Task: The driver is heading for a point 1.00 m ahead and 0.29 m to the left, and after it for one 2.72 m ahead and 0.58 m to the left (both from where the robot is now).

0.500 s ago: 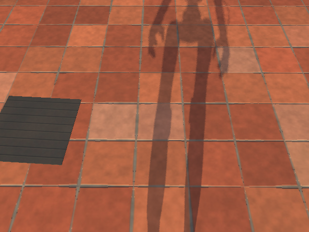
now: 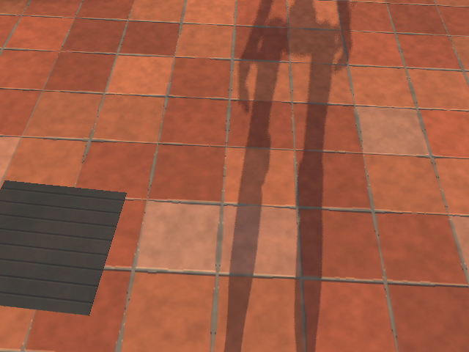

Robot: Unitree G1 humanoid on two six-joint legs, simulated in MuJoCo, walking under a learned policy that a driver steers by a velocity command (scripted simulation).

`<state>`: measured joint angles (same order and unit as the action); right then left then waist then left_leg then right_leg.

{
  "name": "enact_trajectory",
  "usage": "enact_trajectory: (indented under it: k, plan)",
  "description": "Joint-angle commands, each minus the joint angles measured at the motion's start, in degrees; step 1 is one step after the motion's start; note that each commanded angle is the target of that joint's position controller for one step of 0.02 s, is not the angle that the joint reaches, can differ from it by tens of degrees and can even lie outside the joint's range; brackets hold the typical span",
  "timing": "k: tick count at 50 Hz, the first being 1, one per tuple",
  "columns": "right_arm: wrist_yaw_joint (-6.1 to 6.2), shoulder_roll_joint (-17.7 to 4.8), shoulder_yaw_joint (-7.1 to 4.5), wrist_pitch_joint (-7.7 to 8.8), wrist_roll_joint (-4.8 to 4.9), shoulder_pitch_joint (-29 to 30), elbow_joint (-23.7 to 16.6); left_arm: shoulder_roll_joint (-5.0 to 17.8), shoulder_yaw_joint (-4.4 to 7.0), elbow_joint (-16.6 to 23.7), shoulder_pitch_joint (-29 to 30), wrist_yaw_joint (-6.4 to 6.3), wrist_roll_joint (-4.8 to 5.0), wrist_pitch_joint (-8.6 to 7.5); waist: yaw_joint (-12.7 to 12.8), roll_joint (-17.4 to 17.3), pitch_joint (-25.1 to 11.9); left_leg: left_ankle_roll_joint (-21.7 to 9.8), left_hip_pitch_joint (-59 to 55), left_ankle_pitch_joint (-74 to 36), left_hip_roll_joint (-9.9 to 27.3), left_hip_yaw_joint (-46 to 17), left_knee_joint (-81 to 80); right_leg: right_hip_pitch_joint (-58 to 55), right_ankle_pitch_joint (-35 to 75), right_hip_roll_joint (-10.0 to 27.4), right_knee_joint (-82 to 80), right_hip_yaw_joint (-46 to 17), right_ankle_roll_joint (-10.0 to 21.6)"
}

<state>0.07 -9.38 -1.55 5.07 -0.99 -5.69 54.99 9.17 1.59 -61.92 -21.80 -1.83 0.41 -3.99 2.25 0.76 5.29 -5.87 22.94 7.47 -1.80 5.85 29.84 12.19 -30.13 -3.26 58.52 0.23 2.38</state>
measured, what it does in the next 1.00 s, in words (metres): steps on the spot, turning left: right foot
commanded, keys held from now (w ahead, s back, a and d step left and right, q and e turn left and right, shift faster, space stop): no key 0.28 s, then q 0.60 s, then w+q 0.12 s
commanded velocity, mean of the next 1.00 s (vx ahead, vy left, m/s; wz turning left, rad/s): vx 0.05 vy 0.00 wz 0.30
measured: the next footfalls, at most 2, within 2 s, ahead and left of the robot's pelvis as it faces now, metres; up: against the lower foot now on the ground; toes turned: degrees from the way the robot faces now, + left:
right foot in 0.30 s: +0.08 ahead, -0.13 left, +0.00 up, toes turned +0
right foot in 1.02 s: +0.11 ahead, -0.11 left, +0.00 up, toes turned +26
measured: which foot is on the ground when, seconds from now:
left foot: down 0.00-1.00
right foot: up 0.00-0.28, down 0.30-0.60, up 0.62-1.00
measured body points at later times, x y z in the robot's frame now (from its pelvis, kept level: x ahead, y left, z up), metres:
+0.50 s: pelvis +0.05 -0.01 +0.01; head +0.06 -0.01 +0.46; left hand +0.04 +0.23 -0.15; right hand +0.10 -0.25 -0.14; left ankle +0.10 +0.06 -0.73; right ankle +0.04 -0.13 -0.73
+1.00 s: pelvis +0.05 -0.02 +0.01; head +0.07 -0.02 +0.46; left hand +0.08 +0.27 -0.11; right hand +0.21 -0.26 -0.12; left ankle +0.08 +0.07 -0.73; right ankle +0.07 -0.14 -0.71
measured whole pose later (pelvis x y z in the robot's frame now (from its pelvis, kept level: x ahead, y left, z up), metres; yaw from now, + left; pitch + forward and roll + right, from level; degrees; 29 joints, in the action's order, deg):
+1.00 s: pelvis +0.05 -0.02 +0.01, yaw +21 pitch +2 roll -1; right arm 0.1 -14.8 -5.9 -2.8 -1.2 -14.1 48.9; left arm 13.2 2.8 -47.7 -8.5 -1.9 -0.7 0.9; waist -1.7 -1.2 0.4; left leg -4.2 19.4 6.7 -8.3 -10.6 24.5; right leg 17.3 -24.9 -2.9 35.9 -3.0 0.8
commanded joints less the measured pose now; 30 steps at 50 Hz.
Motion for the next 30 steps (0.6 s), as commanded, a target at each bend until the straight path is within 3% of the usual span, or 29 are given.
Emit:
enact_trajectory:
  k: [1, 3, 5, 8, 11, 14, 16, 17, 18, 20, 25, 27, 29, 30]
  plan:
    - [0.98, -3.7, -0.33, -0.54, 0.75, -7.99, 0.7, 4.1, 1.36, 1.27, -3.21, 0.3, -2.21, 1.32, -1.89, -3.24, -8.72, -10.0, -16.61, -40.86, 18.5, -17.19, -11.21, 11.13, 3.09, 4.21, 5.67, -4.08, -1.06]
    - [1.5, -2.51, 0.49, -0.52, 0.38, -7.99, 1.71, 1.82, 1.03, 0.06, -5.27, 0.85, -2.47, 3.02, 0.45, -4.03, -8.2, -7.14, -9.62, -38.09, 15.19, -12.11, -13.09, 3.58, 5.79, 4.26, -0.44, -2.89, -1.76]
    - [1.34, -4.36, 0.38, -0.2, -0.07, -8.24, 2.14, 0.2, 0.52, -0.91, -6.38, 0.55, -2.03, 4.33, 1.63, -4.66, -9.1, -6.32, -7.51, -34.19, 13.76, -10.01, -13.68, 0.32, 6.19, 3.73, -6.26, -1.5, -2.29]
    - [1.18, -6.06, 0.22, -0.86, -0.43, -9.38, 2.56, 1.65, 0.35, -0.6, -2.13, -0.37, -2.01, 5.74, 0.28, -6.65, -8.29, -5.32, -6.17, -13.36, 12.99, -11.22, -16.17, -0.13, 6.92, 3.96, -15.1, -0.43, -2.25]
    - [1.28, -6.61, -0.04, -2.41, -0.15, -10.01, 2.94, 2.45, 0.1, -0.46, 1.03, -0.4, -1.74, 6.05, -0.84, -7.5, -5.76, -4.36, -3.02, 10.75, 12.78, -14.05, -19.74, -1.26, 9.83, 4.18, -20.5, 0.27, -1.86]
    - [1.5, -6.16, -0.06, -3.7, 0.53, -10.12, 3.27, 1.61, -0.57, -1.63, 0.09, -0.42, -1.95, 5.19, -0.24, -4.21, -2.51, -1.3, 1.03, 21.17, 12.06, -15.04, -19.86, -6.35, 16.04, 4.81, -31.77, 0.26, -0.79]
    - [1.28, -5.07, -0.24, -4.25, 0.95, -13.24, 3.82, 4.67, -0.38, -1.06, 0.55, -0.83, -2.22, 3.93, -2.46, -0.67, 0.24, 1.96, 1.54, 18.77, 8.5, -14.58, -18.28, -5.16, 14.85, 9.46, -37.51, -5.23, 0.19]
    - [1.12, -4.91, -0.43, -4.48, 1.17, -11.85, 2.86, 5.46, -0.02, -0.74, 2.56, -0.99, -1.3, 3.63, -3.11, 3.98, 2.24, 2.18, -1.89, 13.1, 5.7, -11.56, -15.42, 1.66, 11.31, 9.38, -38.75, -5.66, 0.62]
    - [1.0, -5.49, -0.65, -4.51, 0.83, -10.51, 2.0, 4.92, 0.0, 0.02, 3.74, -1.21, -1.17, 3.18, -3.28, 4.87, 1.16, 1.85, -5.3, 8.92, 4.75, -10.58, -11.59, 3.79, 10.35, 9.89, -40.46, -5.97, 0.55]
    - [0.8, -5.89, -1.09, -4.55, 0.49, -9.84, 0.49, 6.65, 0.98, 1.34, 4.68, -1.93, -1.11, 2.92, -3.84, 5.73, -0.91, 1.29, -5.56, 6.23, 3.17, -9.27, -5.98, 3.67, 10.0, 11.11, -41.39, -6.46, 1.18]
    - [0.62, -4.28, -1.64, -5.02, -0.93, -11.44, -1.44, 8.85, 3.37, 3.83, 4.62, -3.19, -1.59, 3.88, -3.89, 6.33, -2.25, 0.56, -0.66, 11.6, 0.79, -6.14, 10.73, 3.95, 17.42, 19.4, -38.59, -8.33, 7.22]
    - [0.7, -4.0, -1.91, -5.24, -1.24, -12.86, -1.93, 9.17, 3.72, 5.52, 7.12, -3.16, -1.74, 3.98, -4.7, 4.85, -2.76, 0.04, -1.07, 14.03, 1.88, -5.61, 13.68, 5.13, 25.54, 21.63, -34.68, -7.41, 8.5]
    - [0.8, -4.73, -2.22, -4.74, -1.11, -13.56, -2.55, 9.74, 4.17, 6.29, 7.85, -2.66, -1.97, 4.13, -4.94, 0.76, -3.19, -0.96, -4.68, 5.69, 2.92, -8.64, 4.66, 6.15, 25.47, 17.74, -26.98, -2.5, 4.45]
    - [1.03, -10.1, -3.58, -4.42, -1.07, -12.44, -3.77, 8.46, 4.15, 7.44, 5.56, -2.2, -1.52, 4.51, -3.03, -10.89, -2.88, -3.74, -6.28, -5.06, 10.31, -23.52, -4.62, 11.62, 15.36, 9.32, -16.21, 4.86, 0.12]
